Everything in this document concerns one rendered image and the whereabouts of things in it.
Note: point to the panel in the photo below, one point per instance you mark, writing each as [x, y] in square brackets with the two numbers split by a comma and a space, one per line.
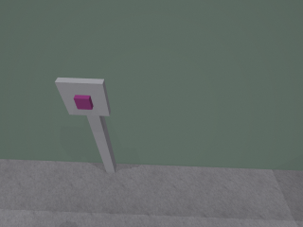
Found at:
[96, 89]

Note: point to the button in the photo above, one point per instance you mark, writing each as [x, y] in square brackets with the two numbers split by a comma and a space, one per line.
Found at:
[83, 102]

